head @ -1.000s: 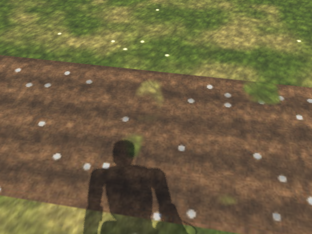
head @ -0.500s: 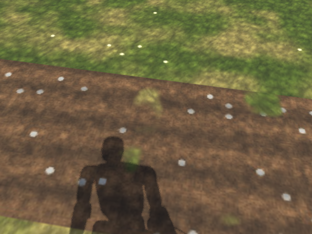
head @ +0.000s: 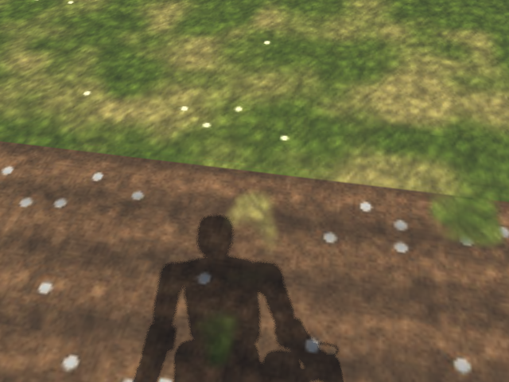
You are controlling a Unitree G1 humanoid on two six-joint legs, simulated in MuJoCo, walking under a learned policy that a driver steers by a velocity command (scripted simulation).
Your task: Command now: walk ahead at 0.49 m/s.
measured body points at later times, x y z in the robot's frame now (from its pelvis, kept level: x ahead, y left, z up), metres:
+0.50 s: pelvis +0.29 +0.05 +0.00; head +0.31 +0.05 +0.45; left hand +0.31 +0.29 -0.15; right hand +0.34 -0.21 -0.14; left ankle +0.32 +0.10 -0.74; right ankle +0.22 -0.08 -0.65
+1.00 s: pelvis +0.56 -0.02 -0.01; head +0.60 -0.03 +0.44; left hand +0.71 +0.22 -0.14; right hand +0.54 -0.26 -0.16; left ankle +0.44 +0.12 -0.64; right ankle +0.61 -0.07 -0.74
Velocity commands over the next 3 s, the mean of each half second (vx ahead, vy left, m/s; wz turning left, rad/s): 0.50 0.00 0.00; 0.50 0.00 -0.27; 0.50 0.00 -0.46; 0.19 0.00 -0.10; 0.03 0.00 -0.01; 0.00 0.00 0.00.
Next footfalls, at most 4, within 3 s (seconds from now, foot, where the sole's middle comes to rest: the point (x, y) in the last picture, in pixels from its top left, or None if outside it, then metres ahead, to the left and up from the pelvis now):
0.34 left None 0.36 0.10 -0.78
0.90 right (300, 324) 0.65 -0.07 -0.78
1.46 left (279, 220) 1.01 -0.03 -0.78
1.90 right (345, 220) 1.01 -0.24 -0.78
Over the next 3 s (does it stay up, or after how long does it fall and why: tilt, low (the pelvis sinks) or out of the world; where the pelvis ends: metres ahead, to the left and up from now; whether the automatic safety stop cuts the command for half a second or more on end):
stays up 0.98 -0.13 0.00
